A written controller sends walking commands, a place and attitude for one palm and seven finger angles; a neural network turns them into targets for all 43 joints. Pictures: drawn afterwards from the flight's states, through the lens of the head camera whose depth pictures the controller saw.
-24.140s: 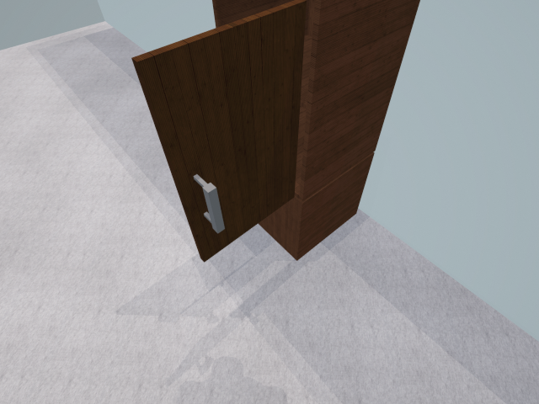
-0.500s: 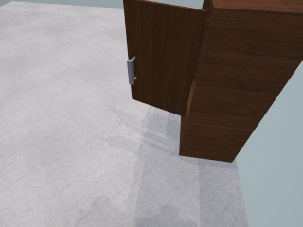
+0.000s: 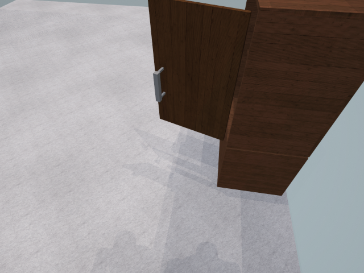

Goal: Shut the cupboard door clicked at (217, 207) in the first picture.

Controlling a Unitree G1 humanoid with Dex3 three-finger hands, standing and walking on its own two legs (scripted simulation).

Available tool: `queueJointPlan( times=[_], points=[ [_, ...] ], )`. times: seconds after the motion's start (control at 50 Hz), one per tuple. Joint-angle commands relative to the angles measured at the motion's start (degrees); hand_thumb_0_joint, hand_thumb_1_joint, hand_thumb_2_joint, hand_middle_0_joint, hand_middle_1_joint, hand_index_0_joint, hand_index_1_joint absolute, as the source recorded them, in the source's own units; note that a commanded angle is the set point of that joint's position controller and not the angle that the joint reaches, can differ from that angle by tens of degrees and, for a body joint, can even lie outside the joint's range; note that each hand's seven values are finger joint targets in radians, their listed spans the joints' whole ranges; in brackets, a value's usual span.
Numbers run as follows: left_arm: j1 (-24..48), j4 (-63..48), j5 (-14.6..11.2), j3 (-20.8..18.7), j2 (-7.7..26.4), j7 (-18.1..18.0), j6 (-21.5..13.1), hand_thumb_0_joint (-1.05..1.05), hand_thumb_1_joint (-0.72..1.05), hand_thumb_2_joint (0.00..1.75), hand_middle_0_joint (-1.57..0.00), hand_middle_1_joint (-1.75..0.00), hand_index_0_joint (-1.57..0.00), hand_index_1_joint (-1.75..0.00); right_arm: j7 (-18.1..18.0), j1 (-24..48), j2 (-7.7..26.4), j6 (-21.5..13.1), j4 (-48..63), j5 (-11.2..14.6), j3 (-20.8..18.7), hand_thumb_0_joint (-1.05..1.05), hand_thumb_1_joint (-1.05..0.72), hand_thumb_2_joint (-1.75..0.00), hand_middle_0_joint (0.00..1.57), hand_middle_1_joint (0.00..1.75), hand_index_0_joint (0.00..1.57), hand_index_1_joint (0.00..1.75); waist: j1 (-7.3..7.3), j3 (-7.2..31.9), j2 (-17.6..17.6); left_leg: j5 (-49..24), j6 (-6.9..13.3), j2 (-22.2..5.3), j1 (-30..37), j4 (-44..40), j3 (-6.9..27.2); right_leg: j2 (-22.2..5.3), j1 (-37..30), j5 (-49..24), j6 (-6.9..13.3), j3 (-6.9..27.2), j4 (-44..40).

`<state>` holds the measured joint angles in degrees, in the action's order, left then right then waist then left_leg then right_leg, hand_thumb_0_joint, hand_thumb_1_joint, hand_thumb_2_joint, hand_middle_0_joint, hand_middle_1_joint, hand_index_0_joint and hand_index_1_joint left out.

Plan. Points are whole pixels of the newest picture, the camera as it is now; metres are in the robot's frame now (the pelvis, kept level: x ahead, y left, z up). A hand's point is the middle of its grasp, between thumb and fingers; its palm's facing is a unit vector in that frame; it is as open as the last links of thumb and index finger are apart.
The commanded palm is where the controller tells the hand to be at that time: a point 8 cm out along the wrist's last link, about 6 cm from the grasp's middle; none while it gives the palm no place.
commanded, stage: walk to a spot facing it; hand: left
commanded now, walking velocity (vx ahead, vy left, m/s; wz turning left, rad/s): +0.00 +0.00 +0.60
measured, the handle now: (160, 84) +0.88 +0.15 -0.10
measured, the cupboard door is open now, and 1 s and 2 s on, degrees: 73 73 73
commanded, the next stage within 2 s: none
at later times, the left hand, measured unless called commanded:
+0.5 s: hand out of the picture +0.00 +0.23 -0.19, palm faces +0.26 -0.94 -0.23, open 7.4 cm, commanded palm none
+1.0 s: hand out of the picture -0.08 +0.19 -0.18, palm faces +0.58 -0.78 -0.24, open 7.4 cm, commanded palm none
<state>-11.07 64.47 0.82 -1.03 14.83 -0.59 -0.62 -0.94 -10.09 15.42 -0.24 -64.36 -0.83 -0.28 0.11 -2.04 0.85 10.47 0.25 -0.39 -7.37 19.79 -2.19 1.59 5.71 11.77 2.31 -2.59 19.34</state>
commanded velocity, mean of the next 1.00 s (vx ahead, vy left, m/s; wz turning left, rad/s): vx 0.00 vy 0.00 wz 0.60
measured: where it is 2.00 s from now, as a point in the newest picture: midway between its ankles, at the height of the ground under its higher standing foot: outside the picture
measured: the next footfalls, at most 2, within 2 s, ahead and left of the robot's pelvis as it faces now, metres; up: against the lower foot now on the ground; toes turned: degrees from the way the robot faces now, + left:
right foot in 0.70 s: +0.07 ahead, -0.12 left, +0.00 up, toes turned +22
left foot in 1.04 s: -0.07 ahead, +0.12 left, +0.00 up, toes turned +40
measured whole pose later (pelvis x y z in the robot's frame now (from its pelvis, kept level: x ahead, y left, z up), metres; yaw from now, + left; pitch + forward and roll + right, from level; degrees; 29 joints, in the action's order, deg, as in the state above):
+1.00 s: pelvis -0.02 -0.01 -0.02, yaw +36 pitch +0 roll +1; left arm -13.1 50.4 1.9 -3.4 12.1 -0.9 0.8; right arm 1.7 -8.7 14.6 3.7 -51.5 -0.9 -4.4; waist 0.7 -6.5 -2.3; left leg 23.1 -2.8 -0.9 -19.7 41.3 -3.0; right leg -8.9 13.2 20.2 -2.0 -11.0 34.4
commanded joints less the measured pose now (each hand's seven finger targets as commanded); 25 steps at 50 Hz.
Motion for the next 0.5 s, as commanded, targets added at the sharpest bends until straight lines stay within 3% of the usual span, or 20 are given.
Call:
queueJointPlan(
  times=[0.0, 0.06, 0.1, 0.14, 0.16, 0.18, 0.2, 0.22, 0.24, 0.28, 0.3, 0.32, 0.34, 0.36, 0.38, 0.42, 0.44, 0.48],
  points=[
    [0.88, -2.76, -0.18, -1.79, 10.63, -0.73, -1.12, 0.00, 0.90, 0.90, -0.20, -0.30, -0.20, -0.30, -0.61, 0.77, 9.46, -0.73, 2.88, -0.01, -1.60, 0.00, -0.90, -0.90, 0.20, 0.30, 0.20, 0.30, 0.03, 1.01, -0.47, -7.37, 1.17, -6.49, 0.19, -3.09, 6.50, -8.65, 1.07, -8.98, 0.80, 6.90, -3.57],
    [-1.70, -2.90, -0.33, -1.29, 6.35, -1.35, 0.05, 0.00, 0.90, 0.90, -0.20, -0.30, -0.20, -0.30, -0.39, -1.57, 4.03, 0.38, 3.01, -0.06, -0.52, 0.00, -0.90, -0.90, 0.20, 0.30, 0.20, 0.30, -0.12, 1.74, -1.05, -10.42, 0.22, -5.83, -2.58, 0.18, 6.07, -9.99, -0.07, -12.18, 0.05, 4.79, 0.20],
    [-2.56, -3.72, -0.25, -1.90, 7.32, -1.53, 0.60, 0.00, 0.90, 0.90, -0.20, -0.30, -0.20, -0.30, -0.30, -1.77, 4.02, 1.01, 3.94, -0.07, -0.90, 0.00, -0.90, -0.90, 0.20, 0.30, 0.20, 0.30, -0.57, 1.34, -1.76, -10.14, -0.12, -4.49, -5.81, 3.64, 5.84, -11.69, -0.63, -13.47, 1.02, 5.05, 1.75],
    [-3.19, -5.02, -0.02, -2.83, 8.81, -1.72, 0.94, 0.00, 0.90, 0.90, -0.20, -0.30, -0.20, -0.30, -0.16, -1.88, 3.82, 1.53, 5.18, 0.00, -1.41, 0.00, -0.90, -0.90, 0.20, 0.30, 0.20, 0.30, -0.87, 1.26, -5.23, -7.26, -0.68, -2.42, -8.64, 9.86, 4.15, -15.55, -0.73, -14.98, 3.54, 6.28, 1.39],
    [-3.16, -5.79, 0.02, -3.27, 8.93, -1.83, 1.00, 0.00, 0.90, 0.90, -0.20, -0.30, -0.20, -0.30, -0.15, -2.01, 3.41, 1.87, 5.83, -0.10, -1.81, 0.00, -0.90, -0.90, 0.20, 0.30, 0.20, 0.30, -0.99, 1.22, -7.07, -0.73, -1.03, -1.82, -10.52, 15.13, 3.19, -18.28, -0.92, -16.36, 5.73, 7.43, 0.67],
    [-3.30, -6.62, 0.17, -3.51, 9.19, -1.87, 1.05, 0.00, 0.90, 0.90, -0.20, -0.30, -0.20, -0.30, -0.12, -1.50, 3.19, 2.31, 6.78, -0.18, -2.15, 0.00, -0.90, -0.90, 0.20, 0.30, 0.20, 0.30, -1.31, 0.51, -8.80, 10.21, -1.37, -0.97, -13.41, 21.82, 2.38, -21.00, -0.96, -19.76, 8.14, 8.40, 0.17],
    [-3.17, -7.50, 0.54, -3.86, 9.06, -2.04, 1.09, 0.00, 0.90, 0.90, -0.20, -0.30, -0.20, -0.30, -0.11, -1.11, 3.16, 2.66, 7.70, -0.21, -2.59, 0.00, -0.90, -0.90, 0.20, 0.30, 0.20, 0.30, -1.51, -0.32, -9.99, 17.18, -1.37, -1.48, -15.70, 28.13, 2.13, -23.64, -0.30, -22.10, 10.33, 9.02, -0.11],
    [-2.10, -8.40, 0.88, -4.15, 8.91, -2.14, 1.03, 0.00, 0.90, 0.90, -0.20, -0.30, -0.20, -0.30, 0.08, -1.22, 2.64, 2.74, 8.37, 0.02, -2.84, 0.00, -0.90, -0.90, 0.20, 0.30, 0.20, 0.30, -0.99, -0.82, -9.25, 20.09, -1.47, -2.51, -16.72, 30.73, 2.51, -24.62, 0.01, -24.40, 11.16, 7.76, 0.72],
    [-0.65, -9.41, 1.00, -4.49, 8.78, -2.26, 1.08, 0.00, 0.90, 0.90, -0.20, -0.30, -0.20, -0.30, 0.36, -1.88, 2.14, 2.75, 8.95, 0.22, -3.02, 0.00, -0.90, -0.90, 0.20, 0.30, 0.20, 0.30, -0.10, -1.37, -7.99, 20.59, -1.49, -3.79, -16.09, 29.10, 2.99, -24.90, 0.94, -26.04, 10.42, 5.71, 2.68],
    [0.29, -10.75, 0.79, -4.79, 9.28, -1.87, 1.02, 0.00, 0.90, 0.90, -0.20, -0.30, -0.20, -0.30, 0.87, -3.09, 0.79, 2.92, 9.40, 0.14, -3.00, 0.00, -0.90, -0.90, 0.20, 0.30, 0.20, 0.30, 0.88, -1.61, -6.20, 13.97, -2.04, -3.59, -12.46, 21.56, 0.30, -22.79, 3.11, -24.42, 7.29, 0.99, 6.27],
    [0.21, -11.16, 0.52, -4.88, 9.07, -1.73, 1.17, 0.00, 0.90, 0.90, -0.20, -0.30, -0.20, -0.30, 1.02, -4.45, 0.67, 2.88, 9.37, -0.10, -2.95, 0.00, -0.90, -0.90, 0.20, 0.30, 0.20, 0.30, 1.47, -1.08, -5.90, 7.99, -1.90, -3.33, -8.67, 16.60, -0.67, -21.61, 5.67, -19.81, 5.15, -1.03, 8.73],
    [-0.39, -11.66, 0.31, -4.75, 8.35, -1.49, 1.52, 0.00, 0.90, 0.90, -0.20, -0.30, -0.20, -0.30, 1.22, -6.02, 1.41, 2.69, 9.28, -0.33, -3.20, 0.00, -0.90, -0.90, 0.20, 0.30, 0.20, 0.30, 1.99, -0.67, -1.76, -0.21, -1.10, -3.50, -3.75, 11.03, 0.26, -19.40, 10.28, -12.57, 2.01, -3.84, 12.93],
    [-1.89, -12.44, 0.14, -4.56, 5.71, -1.25, 2.06, 0.00, 0.90, 0.90, -0.20, -0.30, -0.20, -0.30, 1.24, -7.60, 5.30, 2.33, 9.70, -0.79, -4.02, 0.00, -0.90, -0.90, 0.20, 0.30, 0.20, 0.30, 2.15, -0.23, 11.59, -12.48, 2.79, -11.66, -1.78, 4.29, 14.57, -12.29, 17.09, 3.96, -2.56, -7.50, 22.48],
    [-0.36, -14.62, -0.07, -3.95, 3.66, -1.27, 2.33, 0.00, 0.90, 0.90, -0.20, -0.30, -0.20, -0.30, 0.63, -10.51, 9.35, 2.23, 10.12, -1.56, -5.16, 0.00, -0.90, -0.90, 0.20, 0.30, 0.20, 0.30, 3.84, 0.37, 17.96, -18.60, 10.25, -21.31, -2.85, -2.52, 29.14, -5.74, 21.39, 25.74, -4.74, -5.46, 34.09],
    [2.65, -16.02, 0.53, -4.08, 3.95, -1.49, 2.85, 0.00, 0.90, 0.90, -0.20, -0.30, -0.20, -0.30, 0.13, -12.47, 10.06, 2.22, 9.55, -1.75, -5.45, 0.00, -0.90, -0.90, 0.20, 0.30, 0.20, 0.30, 4.93, 1.92, 11.70, -6.51, 11.81, -20.93, -5.67, -4.89, 31.36, -5.12, 20.86, 24.77, -3.68, 0.59, 41.69],
    [3.31, -16.02, 0.56, -4.58, 3.65, -1.08, 2.66, 0.00, 0.90, 0.90, -0.20, -0.30, -0.20, -0.30, -0.44, -8.04, 8.46, 1.71, 11.07, -1.49, -5.07, 0.00, -0.90, -0.90, 0.20, 0.30, 0.20, 0.30, 2.75, 0.88, 9.78, 0.99, 9.99, -17.56, -7.75, -5.00, 28.69, -5.94, 24.37, 16.83, -3.94, 3.99, 45.35],
    [2.87, -15.99, 0.61, -4.57, 3.51, -0.73, 2.32, 0.00, 0.90, 0.90, -0.20, -0.30, -0.20, -0.30, -0.63, -6.94, 7.41, 1.33, 11.56, -1.37, -4.72, 0.00, -0.90, -0.90, 0.20, 0.30, 0.20, 0.30, 1.81, 1.53, 6.46, -1.45, 9.31, -15.47, -6.93, -3.99, 26.17, -5.75, 24.34, 14.13, -4.27, 4.22, 43.95],
    [1.56, -15.82, 0.35, -4.34, 2.42, -0.57, 1.94, 0.00, 0.90, 0.90, -0.20, -0.30, -0.20, -0.30, -0.84, -6.70, 7.39, 1.00, 11.76, -1.30, -4.82, 0.00, -0.90, -0.90, 0.20, 0.30, 0.20, 0.30, 1.67, 4.51, 5.43, -10.36, 9.37, -13.79, -1.78, -1.58, 23.17, -4.91, 24.27, 13.64, -5.05, 3.56, 39.64]
  ],
)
